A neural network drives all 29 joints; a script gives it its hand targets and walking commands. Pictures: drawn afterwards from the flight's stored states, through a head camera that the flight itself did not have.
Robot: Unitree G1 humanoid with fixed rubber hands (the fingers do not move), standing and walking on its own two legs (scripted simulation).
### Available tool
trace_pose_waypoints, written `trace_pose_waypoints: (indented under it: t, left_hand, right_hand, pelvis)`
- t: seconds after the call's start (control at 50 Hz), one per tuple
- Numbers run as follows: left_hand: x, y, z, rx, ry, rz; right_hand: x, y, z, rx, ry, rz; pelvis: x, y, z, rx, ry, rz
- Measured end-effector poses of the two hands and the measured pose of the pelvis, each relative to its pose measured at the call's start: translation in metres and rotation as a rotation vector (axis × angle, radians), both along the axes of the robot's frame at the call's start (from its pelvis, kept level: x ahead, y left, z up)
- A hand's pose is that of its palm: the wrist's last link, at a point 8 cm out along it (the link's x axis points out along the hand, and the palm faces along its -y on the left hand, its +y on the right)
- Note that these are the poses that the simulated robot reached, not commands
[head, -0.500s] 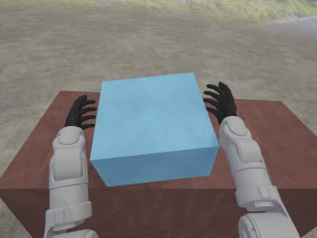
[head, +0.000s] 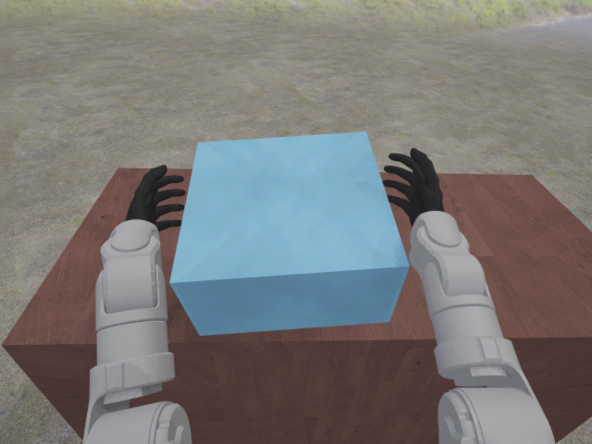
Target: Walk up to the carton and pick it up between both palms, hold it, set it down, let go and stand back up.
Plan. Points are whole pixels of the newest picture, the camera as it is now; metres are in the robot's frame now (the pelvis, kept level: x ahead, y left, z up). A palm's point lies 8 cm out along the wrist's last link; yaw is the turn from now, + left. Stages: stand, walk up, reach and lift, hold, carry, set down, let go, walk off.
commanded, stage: hold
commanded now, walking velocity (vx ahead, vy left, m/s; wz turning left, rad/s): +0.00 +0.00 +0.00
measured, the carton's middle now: (288, 227) +0.42 +0.00 +0.12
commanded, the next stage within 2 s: none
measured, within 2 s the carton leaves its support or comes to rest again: neither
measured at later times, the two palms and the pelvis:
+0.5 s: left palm (139, 232) +0.35 +0.19 +0.17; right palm (417, 209) +0.36 -0.17 +0.20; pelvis +0.01 +0.01 +0.00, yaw +1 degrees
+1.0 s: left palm (138, 228) +0.35 +0.19 +0.17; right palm (414, 208) +0.36 -0.17 +0.20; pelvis +0.01 +0.00 +0.00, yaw +1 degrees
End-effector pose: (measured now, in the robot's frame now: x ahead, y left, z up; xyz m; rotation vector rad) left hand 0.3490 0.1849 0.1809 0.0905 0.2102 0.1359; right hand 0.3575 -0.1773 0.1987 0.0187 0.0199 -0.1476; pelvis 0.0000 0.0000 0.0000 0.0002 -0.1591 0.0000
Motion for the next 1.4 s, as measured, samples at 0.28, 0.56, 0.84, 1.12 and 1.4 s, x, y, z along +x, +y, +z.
trace_pose_waypoints:
  t: [0.28, 0.56, 0.84, 1.12, 1.4]
  left_hand:
    - [0.005, 0.015, -0.015, -0.012, -0.01, 0.016]
    - [-0.003, 0.005, -0.013, 0.01, -0.013, 0.005]
    - [0.0, 0.005, -0.007, 0.002, 0.001, 0.022]
    - [0.002, 0.01, -0.013, -0.004, -0.004, 0.006]
    - [-0.002, 0.006, -0.015, 0.0, -0.003, 0.012]
  right_hand:
    - [0.009, 0.017, -0.002, -0.029, -0.012, 0.013]
    - [0.0, 0.006, -0.001, -0.012, -0.018, 0.012]
    - [0.006, 0.006, 0.0, -0.006, -0.01, 0.016]
    - [0.004, 0.012, -0.003, -0.021, -0.014, 0.006]
    - [0.002, 0.008, -0.003, -0.014, -0.013, 0.012]
  pelvis:
    - [0.008, 0.002, 0.0, -0.004, -0.005, 0.016]
    - [0.01, 0.006, -0.001, -0.005, -0.016, 0.006]
    - [0.002, -0.001, 0.0, -0.002, 0.006, 0.004]
    - [0.007, 0.003, 0.0, -0.003, -0.015, 0.011]
    - [0.005, 0.004, 0.0, -0.004, -0.007, 0.006]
